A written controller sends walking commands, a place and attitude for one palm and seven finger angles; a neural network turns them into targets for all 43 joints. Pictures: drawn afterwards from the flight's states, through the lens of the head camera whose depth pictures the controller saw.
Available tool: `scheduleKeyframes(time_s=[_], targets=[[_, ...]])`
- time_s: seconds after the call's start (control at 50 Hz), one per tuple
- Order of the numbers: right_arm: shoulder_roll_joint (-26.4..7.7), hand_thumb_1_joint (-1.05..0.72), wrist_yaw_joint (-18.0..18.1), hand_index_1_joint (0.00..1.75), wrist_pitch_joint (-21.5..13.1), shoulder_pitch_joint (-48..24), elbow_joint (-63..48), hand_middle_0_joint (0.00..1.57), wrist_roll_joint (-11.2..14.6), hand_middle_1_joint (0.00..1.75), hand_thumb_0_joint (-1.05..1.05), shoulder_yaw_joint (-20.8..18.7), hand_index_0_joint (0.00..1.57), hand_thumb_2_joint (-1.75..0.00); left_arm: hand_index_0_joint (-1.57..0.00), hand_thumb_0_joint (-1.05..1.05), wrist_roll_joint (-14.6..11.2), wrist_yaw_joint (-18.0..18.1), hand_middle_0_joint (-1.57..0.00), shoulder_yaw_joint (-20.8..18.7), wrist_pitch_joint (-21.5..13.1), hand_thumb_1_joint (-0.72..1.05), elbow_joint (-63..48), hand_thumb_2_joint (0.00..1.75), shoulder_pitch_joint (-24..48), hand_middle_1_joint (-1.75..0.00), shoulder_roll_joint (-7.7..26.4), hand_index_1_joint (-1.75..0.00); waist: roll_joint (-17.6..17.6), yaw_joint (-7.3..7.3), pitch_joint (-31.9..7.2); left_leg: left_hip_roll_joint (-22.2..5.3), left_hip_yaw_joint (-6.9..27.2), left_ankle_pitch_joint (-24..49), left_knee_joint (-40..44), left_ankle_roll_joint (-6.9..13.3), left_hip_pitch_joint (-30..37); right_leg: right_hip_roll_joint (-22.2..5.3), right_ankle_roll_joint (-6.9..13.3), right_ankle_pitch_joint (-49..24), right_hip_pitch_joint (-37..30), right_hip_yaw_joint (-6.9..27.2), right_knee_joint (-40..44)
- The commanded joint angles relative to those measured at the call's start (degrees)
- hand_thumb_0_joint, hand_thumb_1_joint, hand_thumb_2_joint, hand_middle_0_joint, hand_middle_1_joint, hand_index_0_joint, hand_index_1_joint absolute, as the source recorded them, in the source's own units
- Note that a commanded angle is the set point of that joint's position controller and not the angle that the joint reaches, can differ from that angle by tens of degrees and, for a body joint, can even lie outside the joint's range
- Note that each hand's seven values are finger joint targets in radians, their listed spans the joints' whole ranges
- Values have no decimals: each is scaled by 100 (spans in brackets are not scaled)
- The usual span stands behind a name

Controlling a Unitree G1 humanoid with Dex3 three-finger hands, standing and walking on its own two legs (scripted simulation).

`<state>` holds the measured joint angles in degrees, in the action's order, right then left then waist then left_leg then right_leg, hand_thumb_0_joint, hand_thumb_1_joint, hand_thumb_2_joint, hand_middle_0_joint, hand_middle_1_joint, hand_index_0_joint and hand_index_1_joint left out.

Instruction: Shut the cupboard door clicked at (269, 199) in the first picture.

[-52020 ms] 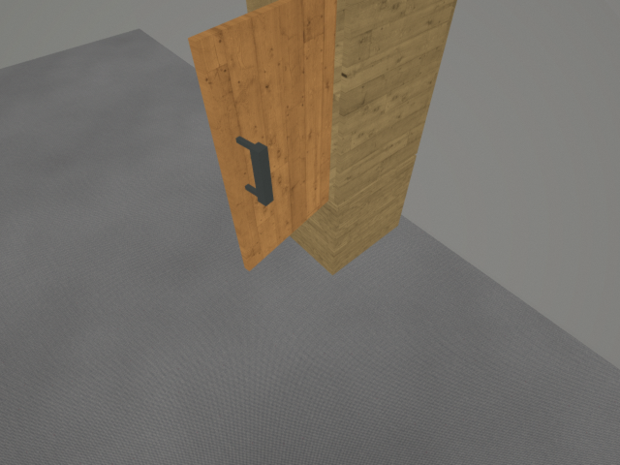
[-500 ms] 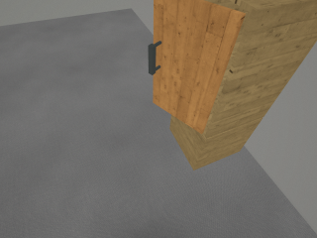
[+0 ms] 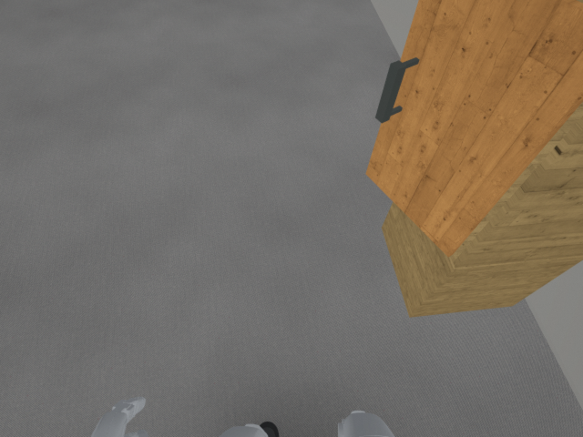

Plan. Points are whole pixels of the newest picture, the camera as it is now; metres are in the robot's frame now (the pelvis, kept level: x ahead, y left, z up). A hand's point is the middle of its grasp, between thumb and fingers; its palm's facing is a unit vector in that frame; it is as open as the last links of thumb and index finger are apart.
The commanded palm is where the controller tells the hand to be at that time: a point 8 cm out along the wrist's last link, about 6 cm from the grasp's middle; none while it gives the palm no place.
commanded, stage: walk to a spot facing it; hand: left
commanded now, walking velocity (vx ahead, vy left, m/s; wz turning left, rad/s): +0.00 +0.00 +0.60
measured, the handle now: (397, 90) +0.79 -0.22 -0.01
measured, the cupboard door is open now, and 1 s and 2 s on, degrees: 26 26 26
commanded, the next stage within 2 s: none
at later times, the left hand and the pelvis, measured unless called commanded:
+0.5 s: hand out of the picture -0.01 +0.14 -0.15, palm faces +0.35 -0.89 -0.30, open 7.4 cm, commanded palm none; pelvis +0.03 -0.07 +0.00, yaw +21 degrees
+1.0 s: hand out of the picture +0.03 +0.16 -0.15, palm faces +0.60 -0.73 -0.31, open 7.4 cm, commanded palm none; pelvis +0.07 -0.08 -0.02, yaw +39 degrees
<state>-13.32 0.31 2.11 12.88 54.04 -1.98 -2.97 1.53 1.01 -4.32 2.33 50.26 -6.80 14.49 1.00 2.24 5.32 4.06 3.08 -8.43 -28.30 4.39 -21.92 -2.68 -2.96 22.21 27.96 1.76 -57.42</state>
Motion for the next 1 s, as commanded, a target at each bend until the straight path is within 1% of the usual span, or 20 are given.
scheduleKeyframes(time_s=[0.0,0.08,0.16,0.2,0.22,0.26,0.3,0.4,0.52,0.56,0.58,0.6,0.62,0.7,0.82,0.88,0.9,0.92,0.94,0.98], targets=[[-1187,-90,32,30,-42,275,-369,20,27,30,0,-374,20,-90,-20,0,26,25,-20,-91,-62,90,-384,90,-191,-30,486,-30,653,-11,-865,-1355,2143,-829,1271,433,980,159,-72,14,129,-54,366],[-1227,-90,14,30,17,172,-466,20,10,30,0,-430,20,-90,-20,0,-5,41,-20,-58,-67,90,-453,90,-205,-30,523,-30,957,-23,-843,-1243,2415,-550,1125,432,793,339,-19,216,-392,-56,1233],[-1040,-90,-3,30,71,-274,-682,20,98,30,0,-432,20,-90,-20,0,-30,81,-20,-144,-120,90,-284,90,-1105,-30,828,-30,692,-455,-986,-673,2133,-908,523,-22,-404,304,155,-453,-2365,47,3412],[-572,-90,-45,30,55,-182,-817,20,94,30,0,-407,20,-90,-20,0,79,138,-20,-215,-167,90,-463,90,-709,-30,1459,-30,-1404,-357,-481,353,288,-2341,-2788,-738,-1709,-2478,1280,543,-1926,2743,4922],[-720,-90,-82,30,86,-6,-781,20,7,30,0,-418,20,-90,-20,0,15,151,-20,-148,-153,90,-578,90,-203,-30,1308,-30,-679,-45,-426,-34,379,-2172,-3717,-645,-1310,-2329,1395,193,-1229,2118,4612],[-632,-90,-123,30,105,89,-669,20,34,30,0,-382,20,-90,-20,0,-12,168,-20,-68,-239,90,-557,90,13,-30,758,-30,-1188,125,-423,-330,215,-1761,-4245,-699,-1452,-1643,1208,-1928,-1547,1148,3954],[-528,-90,-168,30,78,-113,-707,20,74,30,0,-282,20,-90,-20,0,-2,168,-20,-54,-300,90,-461,90,-355,-30,707,-30,-1068,-13,-525,-407,-171,-1651,-3765,-824,-1407,-1402,1111,-4139,-2319,281,3360],[-358,-90,-201,30,110,-893,-885,20,98,30,0,-138,20,-90,-20,0,12,174,-20,-153,-278,90,-172,90,-1446,-30,930,-30,-1269,-488,-587,-365,-664,-1682,-2604,-781,-1170,-1440,901,-5571,-3184,-101,3024],[-420,-90,-187,30,39,-857,-887,20,123,30,0,-108,20,-90,-20,0,33,158,-20,-224,-261,90,-216,90,-1394,-30,1007,-30,-1432,-336,-755,-261,-1019,-1376,-898,-554,-49,-1586,842,-5725,-2996,-493,2457],[-733,-90,-187,30,-17,-72,-667,20,74,30,0,-201,20,-90,-20,0,-37,125,-20,-211,-256,90,-250,90,-1248,-30,1013,-30,-779,114,-1146,-465,-771,370,287,-372,1755,-1378,437,-4703,-1942,-939,1108],[-1435,-90,-152,30,-67,385,-599,20,15,30,0,-376,20,-90,-20,0,-99,81,-20,-152,-233,90,-474,90,-1206,-30,699,-30,899,341,-1508,-2103,1208,2902,241,416,3160,-625,-4,-949,-92,-1200,-224],[-1704,-90,-119,30,-21,706,-493,20,95,30,0,-421,20,-90,-20,0,-55,92,-20,-40,-207,90,-712,90,-891,-30,522,-30,1257,411,-1531,-2932,1915,4383,314,1106,3012,-353,-44,1599,447,-669,-927],[-1614,-90,-49,30,-25,626,-496,20,107,30,0,-406,20,-90,-20,0,-28,126,-20,-57,-123,90,-757,90,-623,-30,577,-30,648,393,-1335,-2805,1732,3830,322,1076,2663,-441,-63,1418,668,-298,-1040],[-1166,-90,63,30,-53,-400,-774,20,43,30,0,-266,20,-90,-20,0,-23,18,-20,-121,-26,90,-499,90,-573,-30,548,-30,757,-39,-627,-1814,1015,1860,613,570,1343,-378,-140,398,327,-197,-594],[-1215,-90,14,30,-17,-567,-825,20,15,30,0,-319,20,-90,-20,0,-22,-38,-20,-107,-39,90,-546,90,-607,-30,458,-30,946,-158,-477,-1471,1187,546,708,398,484,19,-118,79,-539,-454,966],[-1151,-90,4,30,13,-765,-906,20,55,30,0,-351,20,-90,-20,0,-31,-34,-20,-133,-138,90,-473,90,-1090,-30,503,-30,809,-447,-599,-1237,1245,421,161,201,-155,222,-87,-696,-1736,-575,2253],[-964,-90,-20,30,11,-772,-961,20,100,30,0,-337,20,-90,-20,0,-8,-6,-20,-187,-202,90,-443,90,-1327,-30,703,-30,292,-583,-675,-868,1049,-237,-393,-39,-609,-113,-11,-939,-2332,-240,3012],[-564,-90,-51,30,-1,-548,-1041,20,151,30,0,-299,20,-90,-20,0,88,50,-20,-282,-292,90,-490,90,-1430,-30,1230,-30,-1335,-610,-831,-54,245,-1713,-1903,-494,-1350,-1641,534,-822,-2705,1591,3978],[-592,-90,-65,30,18,-481,-1080,20,108,30,0,-324,20,-90,-20,0,62,57,-20,-248,-264,90,-562,90,-1315,-30,1427,-30,-1622,-564,-848,16,77,-2890,-3474,-575,-1195,-2584,1142,-862,-2026,2203,4315],[-628,-90,-97,30,97,-384,-940,20,66,30,0,-351,20,-90,-20,0,36,128,-20,-200,-232,90,-709,90,-664,-30,1011,-30,-1485,-266,-554,-417,196,-2301,-4684,-557,-1151,-2213,1266,-428,-1315,1716,4234]])
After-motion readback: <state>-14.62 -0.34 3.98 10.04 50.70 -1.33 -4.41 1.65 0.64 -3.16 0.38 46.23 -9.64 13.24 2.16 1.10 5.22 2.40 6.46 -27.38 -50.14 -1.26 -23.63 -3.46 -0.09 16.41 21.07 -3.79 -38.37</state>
